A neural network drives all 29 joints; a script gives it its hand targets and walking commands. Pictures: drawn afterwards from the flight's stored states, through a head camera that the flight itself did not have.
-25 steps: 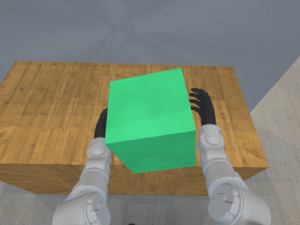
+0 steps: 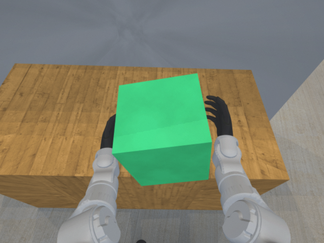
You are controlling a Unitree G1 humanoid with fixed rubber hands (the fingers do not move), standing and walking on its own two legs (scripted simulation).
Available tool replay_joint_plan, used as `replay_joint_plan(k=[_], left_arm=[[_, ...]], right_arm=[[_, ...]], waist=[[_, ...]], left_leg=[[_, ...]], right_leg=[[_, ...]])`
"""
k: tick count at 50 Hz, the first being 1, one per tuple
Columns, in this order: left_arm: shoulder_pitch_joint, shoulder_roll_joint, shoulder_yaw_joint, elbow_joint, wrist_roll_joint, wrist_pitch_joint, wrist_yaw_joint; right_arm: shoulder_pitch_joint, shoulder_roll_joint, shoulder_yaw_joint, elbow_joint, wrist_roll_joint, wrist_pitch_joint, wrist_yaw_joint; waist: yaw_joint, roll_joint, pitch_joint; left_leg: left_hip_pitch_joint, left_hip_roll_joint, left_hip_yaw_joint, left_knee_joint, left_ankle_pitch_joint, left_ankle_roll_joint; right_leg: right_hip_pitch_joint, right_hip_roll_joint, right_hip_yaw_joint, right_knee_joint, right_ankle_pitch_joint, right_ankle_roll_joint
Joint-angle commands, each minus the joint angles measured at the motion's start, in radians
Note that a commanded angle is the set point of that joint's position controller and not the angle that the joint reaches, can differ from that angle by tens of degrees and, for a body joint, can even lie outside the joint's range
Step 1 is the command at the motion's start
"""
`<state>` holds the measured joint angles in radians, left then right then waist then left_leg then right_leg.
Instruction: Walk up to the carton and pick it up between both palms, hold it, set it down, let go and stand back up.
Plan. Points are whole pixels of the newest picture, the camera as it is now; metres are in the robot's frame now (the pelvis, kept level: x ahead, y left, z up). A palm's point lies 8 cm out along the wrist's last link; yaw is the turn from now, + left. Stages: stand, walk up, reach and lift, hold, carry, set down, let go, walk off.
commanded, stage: set down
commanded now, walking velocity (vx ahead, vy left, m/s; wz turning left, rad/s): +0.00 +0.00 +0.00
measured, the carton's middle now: (166, 135) +0.41 +0.04 -0.04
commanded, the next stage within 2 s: none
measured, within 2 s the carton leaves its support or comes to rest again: rests again in 0.50 s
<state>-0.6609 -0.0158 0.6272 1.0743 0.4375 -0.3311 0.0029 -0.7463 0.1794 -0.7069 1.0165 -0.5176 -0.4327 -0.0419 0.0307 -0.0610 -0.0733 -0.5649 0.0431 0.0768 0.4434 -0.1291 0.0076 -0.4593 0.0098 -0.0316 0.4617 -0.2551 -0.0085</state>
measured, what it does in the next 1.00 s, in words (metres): stands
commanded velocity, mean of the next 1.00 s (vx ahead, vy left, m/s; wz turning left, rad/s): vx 0.00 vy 0.00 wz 0.00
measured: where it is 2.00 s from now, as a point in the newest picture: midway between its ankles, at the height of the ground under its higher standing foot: outside the picture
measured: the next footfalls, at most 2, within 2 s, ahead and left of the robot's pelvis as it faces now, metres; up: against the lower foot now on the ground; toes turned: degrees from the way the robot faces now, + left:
none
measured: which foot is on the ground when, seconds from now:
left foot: down 0.00-1.00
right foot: down 0.00-1.00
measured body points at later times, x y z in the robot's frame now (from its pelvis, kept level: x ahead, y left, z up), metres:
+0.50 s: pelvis -0.01 +0.00 -0.01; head +0.09 +0.03 +0.43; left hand +0.39 +0.19 -0.03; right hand +0.41 -0.11 +0.00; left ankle +0.04 +0.12 -0.74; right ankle -0.03 -0.11 -0.74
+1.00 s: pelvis -0.01 +0.01 -0.04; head +0.08 +0.03 +0.40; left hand +0.40 +0.27 -0.03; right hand +0.45 -0.14 +0.00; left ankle +0.04 +0.12 -0.74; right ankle -0.03 -0.11 -0.74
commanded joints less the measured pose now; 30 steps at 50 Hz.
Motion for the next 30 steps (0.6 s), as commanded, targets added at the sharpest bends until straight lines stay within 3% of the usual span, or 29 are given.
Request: replay_joint_plan(k=[1, 11, 15, 19, 21, 23, 26, 30], left_arm=[[-0.56, -0.355, -0.2, -0.068, 0.062, -0.072, -0.077], [-0.554, -0.319, -0.15, -0.044, 0.08, -0.075, -0.068], [-0.559, -0.285, -0.157, -0.046, 0.074, -0.079, -0.051], [-0.519, -0.114, -0.102, -0.046, 0.062, -0.082, -0.011], [-0.475, 0.092, -0.091, -0.049, 0.013, -0.086, 0.045], [-0.52, 0.169, -0.185, -0.008, -0.122, -0.089, 0.09], [-0.58, 0.215, -0.285, 0.079, -0.29, -0.118, 0.101], [-0.613, 0.296, -0.382, 0.198, -0.43, -0.168, 0.091]], right_arm=[[-0.334, 0.521, 0.255, 0.147, -0.096, 0.048, 0.094], [-0.347, 0.493, 0.239, 0.122, -0.102, 0.054, 0.096], [-0.37, 0.441, 0.231, 0.105, -0.087, 0.046, 0.091], [-0.329, 0.28, 0.214, 0.124, -0.039, 0.053, 0.063], [-0.323, 0.055, 0.233, 0.111, 0.052, 0.055, 0.017], [-0.392, -0.049, 0.336, 0.119, 0.209, 0.055, -0.031], [-0.452, -0.096, 0.461, 0.132, 0.372, 0.038, -0.065], [-0.519, -0.231, 0.541, 0.116, 0.499, -0.012, -0.092]], waist=[[0.054, 0.063, -0.461], [0.071, 0.045, -0.496], [0.071, 0.073, -0.514], [0.085, 0.069, -0.518], [0.1, 0.072, -0.56], [0.088, 0.092, -0.623], [0.085, 0.083, -0.736], [0.071, 0.071, -0.871]], left_leg=[[0.263, -0.019, 0.044, 0.031, 0.275, 0.012], [0.221, -0.024, 0.046, 0.057, 0.256, 0.024], [0.239, -0.019, 0.039, 0.086, 0.281, 0.019], [0.241, -0.018, 0.044, 0.101, 0.288, 0.018], [0.205, -0.016, 0.041, 0.124, 0.335, 0.011], [0.163, -0.015, 0.032, 0.164, 0.335, 0.005], [0.102, -0.024, 0.018, 0.23, 0.308, -0.002], [0.141, -0.025, -0.002, 0.331, 0.386, -0.034]], right_leg=[[0.136, -0.016, -0.021, -0.035, 0.182, 0.029], [0.102, -0.014, -0.019, -0.002, 0.152, 0.032], [0.049, -0.01, -0.022, 0.009, 0.126, 0.023], [0.027, -0.007, -0.011, 0.009, 0.114, 0.019], [0.03, 0.0, 0.003, 0.031, 0.154, 0.021], [-0.003, 0.01, 0.017, 0.055, 0.16, 0.008], [-0.05, 0.016, 0.023, 0.117, 0.171, 0.003], [-0.103, 0.029, 0.01, 0.183, 0.256, 0.014]])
